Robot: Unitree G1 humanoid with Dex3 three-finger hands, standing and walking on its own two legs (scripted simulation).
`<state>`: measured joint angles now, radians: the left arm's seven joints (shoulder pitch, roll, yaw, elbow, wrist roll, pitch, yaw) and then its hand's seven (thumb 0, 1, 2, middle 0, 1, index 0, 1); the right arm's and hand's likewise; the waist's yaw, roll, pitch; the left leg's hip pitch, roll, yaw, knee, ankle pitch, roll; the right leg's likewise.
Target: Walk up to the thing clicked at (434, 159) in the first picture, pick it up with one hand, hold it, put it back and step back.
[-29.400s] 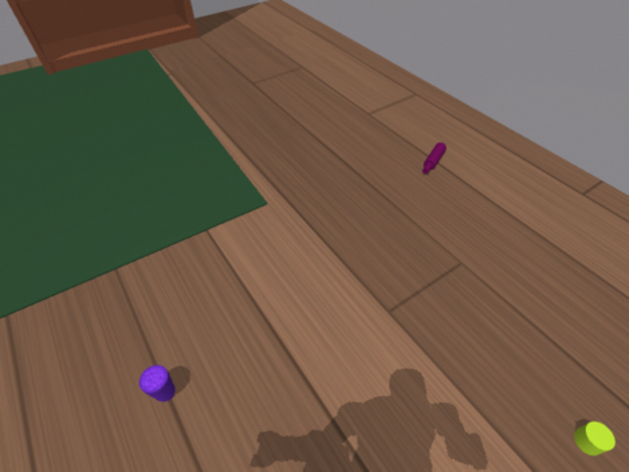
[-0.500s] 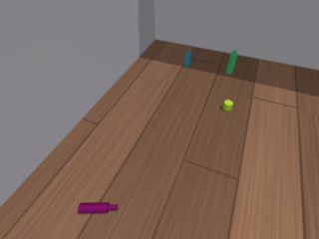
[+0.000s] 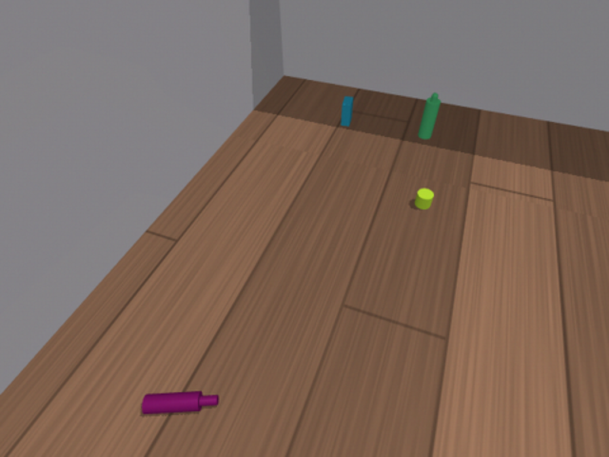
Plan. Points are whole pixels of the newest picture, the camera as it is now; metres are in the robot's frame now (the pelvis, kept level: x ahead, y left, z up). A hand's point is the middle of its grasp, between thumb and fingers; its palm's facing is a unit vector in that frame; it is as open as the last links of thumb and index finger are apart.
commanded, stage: walk up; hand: left
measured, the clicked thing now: (181, 402) +0.42 +0.42 -0.75
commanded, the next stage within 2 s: stand in 0.26 s
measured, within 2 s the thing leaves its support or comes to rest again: neither
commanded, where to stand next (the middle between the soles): +0.04 +0.01 m, yaw +1 degrees
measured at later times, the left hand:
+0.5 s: hand out of the picture +0.08 +0.25 -0.15, palm faces -0.02 -0.94 -0.34, open 7.4 cm
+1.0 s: hand out of the picture +0.07 +0.25 -0.15, palm faces -0.02 -0.94 -0.34, open 7.4 cm
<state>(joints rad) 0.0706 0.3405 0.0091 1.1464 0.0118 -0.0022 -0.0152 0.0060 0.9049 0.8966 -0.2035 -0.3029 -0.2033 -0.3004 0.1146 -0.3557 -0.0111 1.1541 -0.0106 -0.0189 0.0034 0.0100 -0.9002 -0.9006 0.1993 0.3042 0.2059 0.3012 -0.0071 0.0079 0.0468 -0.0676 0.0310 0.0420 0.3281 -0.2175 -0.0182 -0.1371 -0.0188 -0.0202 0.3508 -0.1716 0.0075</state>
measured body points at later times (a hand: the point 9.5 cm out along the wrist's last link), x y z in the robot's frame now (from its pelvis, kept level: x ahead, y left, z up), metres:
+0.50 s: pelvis +0.00 +0.00 +0.00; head +0.01 +0.00 +0.45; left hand +0.08 +0.30 -0.13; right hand +0.08 -0.30 -0.13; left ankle -0.02 +0.13 -0.75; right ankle +0.01 -0.12 -0.75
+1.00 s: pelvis +0.00 +0.00 +0.00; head +0.01 -0.01 +0.45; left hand +0.08 +0.30 -0.13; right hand +0.08 -0.30 -0.13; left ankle -0.02 +0.13 -0.75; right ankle +0.01 -0.12 -0.75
